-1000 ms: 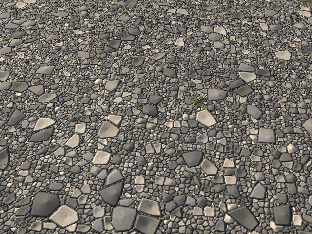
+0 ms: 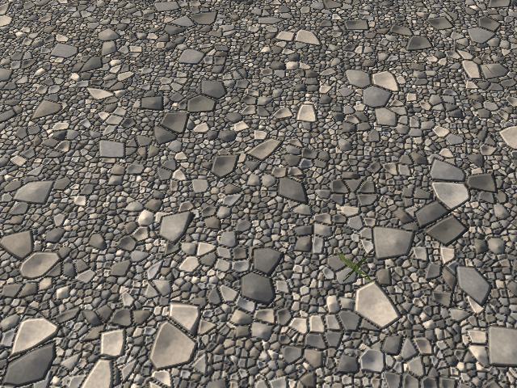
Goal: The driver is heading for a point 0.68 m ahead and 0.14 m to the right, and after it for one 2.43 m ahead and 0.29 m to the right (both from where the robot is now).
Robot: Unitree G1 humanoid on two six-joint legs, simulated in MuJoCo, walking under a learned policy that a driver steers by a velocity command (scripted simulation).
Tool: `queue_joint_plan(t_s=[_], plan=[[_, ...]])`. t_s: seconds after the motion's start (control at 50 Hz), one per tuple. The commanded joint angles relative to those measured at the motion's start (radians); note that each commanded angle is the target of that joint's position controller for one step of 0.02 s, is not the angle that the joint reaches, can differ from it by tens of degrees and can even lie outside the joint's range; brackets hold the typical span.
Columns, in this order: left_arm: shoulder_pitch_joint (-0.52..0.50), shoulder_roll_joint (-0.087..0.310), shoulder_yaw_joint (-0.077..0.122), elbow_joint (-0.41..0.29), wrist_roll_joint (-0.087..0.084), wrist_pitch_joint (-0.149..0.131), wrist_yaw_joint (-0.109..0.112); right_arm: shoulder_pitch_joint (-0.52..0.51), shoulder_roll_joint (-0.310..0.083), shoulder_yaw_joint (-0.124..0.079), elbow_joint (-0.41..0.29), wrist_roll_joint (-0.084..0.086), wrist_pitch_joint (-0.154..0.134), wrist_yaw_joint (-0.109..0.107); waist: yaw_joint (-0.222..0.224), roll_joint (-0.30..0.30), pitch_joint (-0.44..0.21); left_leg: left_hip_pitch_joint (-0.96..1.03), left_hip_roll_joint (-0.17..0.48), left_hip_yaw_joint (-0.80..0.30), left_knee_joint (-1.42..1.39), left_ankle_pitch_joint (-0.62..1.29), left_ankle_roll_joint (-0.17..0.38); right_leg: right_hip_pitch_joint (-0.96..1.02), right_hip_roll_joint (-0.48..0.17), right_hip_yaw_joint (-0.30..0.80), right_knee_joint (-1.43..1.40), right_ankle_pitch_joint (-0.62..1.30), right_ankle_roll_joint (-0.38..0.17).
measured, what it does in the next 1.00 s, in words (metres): walks ahead, turning right: left foot, then right foot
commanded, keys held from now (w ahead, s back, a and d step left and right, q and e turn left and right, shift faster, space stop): w+e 0.62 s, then e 0.26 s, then no key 0.12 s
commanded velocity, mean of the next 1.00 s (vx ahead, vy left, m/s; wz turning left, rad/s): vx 0.40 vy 0.00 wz -0.55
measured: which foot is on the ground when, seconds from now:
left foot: up 0.00-0.26, down 0.28-0.80, up 0.82-1.00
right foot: down 0.00-0.28, up 0.30-0.76, down 0.78-1.00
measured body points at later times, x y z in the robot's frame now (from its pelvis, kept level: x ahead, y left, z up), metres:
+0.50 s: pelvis +0.27 +0.04 +0.00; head +0.30 +0.05 +0.45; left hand +0.47 +0.28 -0.11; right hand +0.28 -0.24 -0.11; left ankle +0.30 +0.14 -0.74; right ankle +0.26 -0.11 -0.66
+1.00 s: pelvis +0.44 -0.08 -0.01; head +0.49 -0.12 +0.44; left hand +0.73 +0.06 -0.10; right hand +0.42 -0.40 -0.12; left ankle +0.54 +0.06 -0.66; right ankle +0.47 -0.18 -0.74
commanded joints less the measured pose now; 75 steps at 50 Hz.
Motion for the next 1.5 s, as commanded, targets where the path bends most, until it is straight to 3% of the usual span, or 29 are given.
queue_joint_plan(t_s=[0.02,0.16,0.26,0.28,0.3,0.32,0.34,0.4,0.46,0.68,0.74,0.78,0.8,0.82,0.84,0.86,0.9,1.0,1.1,1.18,1.22,1.24,1.26,1.32,1.38,1.42,1.46,1.48,1.5], plan=[[-0.02,0.162,0.037,-0.08,-0.005,-0.016,0.022,-0.025,-0.073,-0.021,-0.076,-0.008,0.005,-0.01,-0.027,-0.059,-0.047,-0.067,0.017,-0.001,-0.174,0.105,-0.035,0.035,-0.267,0.274,-0.176,0.145,-0.195],[0.104,0.164,0.043,-0.05,-0.022,0.003,0.031,-0.243,-0.066,-0.006,-0.149,0.013,-0.003,0.014,0.053,-0.094,-0.026,0.09,-0.069,-0.013,-0.542,0.4,-0.037,0.009,-0.219,0.279,-0.108,0.024,-0.113],[0.087,0.144,0.039,-0.073,-0.011,0.012,0.04,-0.106,-0.148,-0.034,-0.131,0.011,-0.028,0.017,-0.045,-0.117,-0.093,0.334,-0.056,-0.024,-0.654,0.253,0.029,0.072,-0.201,0.367,0.112,0.044,-0.061],[0.068,0.094,0.021,-0.094,0.0,0.007,0.035,0.043,-0.195,-0.049,-0.11,-0.004,-0.03,0.009,-0.116,-0.055,-0.205,0.575,0.073,-0.128,-0.624,0.227,0.086,-0.038,-0.146,0.295,0.343,-0.004,-0.026],[0.192,0.033,0.003,-0.116,-0.022,-0.004,0.034,0.17,-0.285,-0.072,-0.086,-0.018,-0.016,0.004,-0.099,0.213,-0.358,0.928,0.308,-0.503,-0.662,0.087,0.246,-0.355,-0.01,0.138,0.663,-0.314,0.05],[0.202,0.103,0.008,-0.118,-0.035,-0.006,0.036,0.183,-0.228,-0.062,-0.076,0.003,-0.006,0.011,-0.099,0.281,-0.352,0.937,0.378,-0.717,-0.729,-0.124,0.28,-0.52,-0.074,0.125,0.841,-0.472,0.062],[0.13,0.179,0.028,-0.12,-0.031,-0.002,0.037,0.128,-0.149,-0.04,-0.099,0.006,-0.003,0.011,-0.115,0.162,-0.219,0.818,0.328,-0.598,-0.753,-0.163,0.235,-0.565,-0.117,0.137,0.909,-0.388,0.067],[0.038,0.15,0.038,-0.15,-0.011,0.015,0.032,0.005,-0.083,-0.013,-0.101,-0.008,0.01,0.013,-0.055,0.088,-0.045,0.515,0.211,-0.283,-0.827,0.101,0.173,-0.484,-0.204,0.09,0.84,-0.22,0.077],[0.03,0.095,0.031,-0.173,-0.018,0.031,0.021,0.006,-0.1,-0.02,-0.08,-0.004,0.001,0.017,-0.035,0.094,-0.026,0.441,0.185,-0.143,-0.893,0.217,0.184,-0.454,-0.23,0.061,0.784,-0.154,0.086],[-0.232,0.073,0.01,-0.294,-0.003,0.026,-0.032,0.082,-0.203,-0.045,-0.028,0.018,0.036,-0.002,-0.094,0.046,0.037,0.534,0.178,0.184,-0.835,0.599,0.138,-0.382,-0.186,-0.07,0.3,0.134,0.073],[-0.154,0.128,0.037,-0.3,0.003,0.031,-0.043,0.073,-0.247,-0.058,-0.036,0.04,0.057,-0.015,-0.032,0.101,-0.038,0.583,0.182,0.219,-0.64,0.941,0.1,-0.227,-0.105,-0.13,0.251,0.008,0.025],[0.093,0.222,0.086,-0.237,0.005,0.037,-0.023,0.068,-0.222,-0.049,-0.048,0.04,0.061,-0.018,0.101,0.042,-0.163,0.441,0.11,0.255,-0.263,0.827,0.028,0.141,-0.063,-0.101,0.107,0.205,-0.043],[0.13,0.316,0.098,-0.232,0.006,0.046,0.006,0.124,-0.1,-0.012,-0.081,-0.029,0.054,-0.007,0.042,-0.216,-0.261,0.121,0.015,0.248,0.086,-0.049,-0.029,0.445,-0.307,0.204,0.202,0.677,-0.125],[0.071,0.357,0.089,-0.297,0.023,0.036,-0.001,0.21,-0.112,0.006,-0.11,-0.017,0.037,0.008,-0.004,-0.293,-0.482,-0.124,-0.127,0.059,0.394,-0.437,-0.067,0.657,-0.539,0.672,0.13,0.699,-0.371],[0.064,0.28,0.074,-0.312,0.022,0.039,-0.008,0.112,-0.201,-0.016,-0.106,0.011,0.03,0.016,0.07,-0.108,-0.49,-0.145,-0.063,-0.057,0.405,-0.331,-0.052,0.589,-0.474,0.556,0.085,0.615,-0.317],[0.009,0.237,0.061,-0.309,0.009,0.035,-0.009,0.04,-0.196,-0.013,-0.136,0.024,0.033,0.012,0.051,-0.08,-0.358,-0.176,-0.035,-0.034,0.344,-0.242,-0.04,0.468,-0.417,0.425,0.073,0.545,-0.266],[-0.074,0.188,0.045,-0.308,-0.003,0.04,0.001,0.042,-0.19,-0.016,-0.119,-0.001,0.059,-0.015,-0.017,-0.018,-0.211,-0.113,0.021,-0.026,0.208,-0.142,-0.054,0.199,-0.34,0.31,0.028,0.461,-0.2],[-0.103,0.193,0.04,-0.289,0.024,0.037,0.016,0.084,-0.14,-0.006,-0.109,-0.007,0.099,-0.029,-0.063,-0.078,-0.206,0.041,0.003,0.006,0.028,-0.06,-0.076,-0.019,-0.295,0.203,-0.011,0.524,-0.19],[-0.13,0.114,0.004,-0.249,0.04,0.045,0.026,0.034,-0.1,0.013,-0.101,0.003,0.114,-0.02,-0.036,-0.119,-0.191,0.185,0.03,0.001,-0.24,0.111,-0.069,-0.078,-0.267,0.138,-0.056,0.143,-0.135],[-0.119,0.131,0.0,-0.199,0.041,0.043,0.015,0.009,-0.128,0.005,-0.115,0.004,0.109,-0.008,-0.035,-0.123,-0.11,0.279,-0.011,0.046,-0.461,0.107,-0.026,-0.079,-0.276,0.149,-0.02,-0.071,-0.1],[-0.06,0.132,0.0,-0.18,0.034,0.045,0.025,-0.011,-0.183,-0.004,-0.142,-0.013,0.107,-0.005,-0.016,-0.054,-0.087,0.297,0.035,-0.027,-0.564,0.341,0.016,-0.047,-0.229,0.132,0.06,-0.109,-0.021],[0.0,0.143,0.007,-0.18,0.043,0.043,0.031,-0.035,-0.245,-0.017,-0.158,-0.012,0.109,-0.007,0.045,0.065,-0.08,0.287,0.088,-0.103,-0.56,0.439,0.057,-0.065,-0.147,0.065,0.127,-0.18,0.022],[-0.024,0.124,0.005,-0.187,0.045,0.044,0.04,-0.032,-0.239,-0.026,-0.15,0.005,0.115,-0.004,0.037,0.167,-0.078,0.236,0.1,-0.156,-0.609,0.324,0.103,-0.048,-0.079,-0.039,0.186,-0.179,0.065],[-0.106,0.112,0.016,-0.212,0.028,0.069,0.054,-0.008,-0.199,-0.024,-0.162,-0.001,0.115,-0.003,-0.006,0.22,-0.057,0.205,0.14,-0.302,-0.678,0.24,0.154,-0.06,-0.06,-0.057,0.28,-0.161,0.075],[-0.078,0.102,0.025,-0.217,0.027,0.073,0.047,-0.015,-0.193,-0.03,-0.19,0.01,0.114,-0.009,-0.003,0.187,-0.11,0.213,0.104,-0.298,-0.613,0.297,0.142,-0.003,-0.087,-0.033,0.236,-0.118,0.049],[-0.056,0.124,0.041,-0.211,0.028,0.074,0.043,-0.023,-0.176,-0.029,-0.214,0.02,0.123,-0.011,-0.003,0.053,-0.128,0.121,0.024,-0.202,-0.513,0.228,0.081,0.089,-0.158,0.01,0.158,-0.064,0.021],[-0.02,0.174,0.055,-0.206,0.032,0.077,0.044,-0.018,-0.139,-0.021,-0.241,0.02,0.131,-0.007,-0.007,-0.187,-0.114,-0.034,-0.095,-0.024,-0.274,-0.014,0.001,0.165,-0.396,0.251,0.005,0.111,-0.108],[-0.03,0.167,0.05,-0.218,0.036,0.068,0.05,-0.021,-0.155,-0.03,-0.247,0.012,0.134,-0.004,0.0,-0.223,-0.121,-0.092,-0.073,0.003,-0.063,-0.272,-0.023,0.182,-0.526,0.343,-0.018,0.277,-0.197],[-0.028,0.159,0.043,-0.229,0.038,0.057,0.055,-0.025,-0.181,-0.045,-0.246,0.014,0.14,-0.002,0.004,-0.139,-0.119,-0.127,-0.054,-0.025,0.107,-0.316,-0.036,0.183,-0.555,0.345,-0.017,0.381,-0.235]])
Velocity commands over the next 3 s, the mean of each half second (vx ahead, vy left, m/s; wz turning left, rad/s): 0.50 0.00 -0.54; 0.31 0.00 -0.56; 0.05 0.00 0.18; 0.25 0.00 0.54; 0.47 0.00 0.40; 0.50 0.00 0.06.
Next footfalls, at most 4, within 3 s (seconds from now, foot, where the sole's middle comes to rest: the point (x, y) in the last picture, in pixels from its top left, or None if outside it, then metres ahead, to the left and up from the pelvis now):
0.28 left None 0.34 0.14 -0.78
0.78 right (357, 373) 0.51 -0.20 -0.78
1.22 left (278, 323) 0.64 0.00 -0.78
1.76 left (261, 336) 0.60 0.05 -0.78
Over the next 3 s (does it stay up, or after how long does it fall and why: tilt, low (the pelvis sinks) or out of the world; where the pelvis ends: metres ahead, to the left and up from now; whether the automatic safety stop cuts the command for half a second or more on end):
stays up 1.14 0.00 0.01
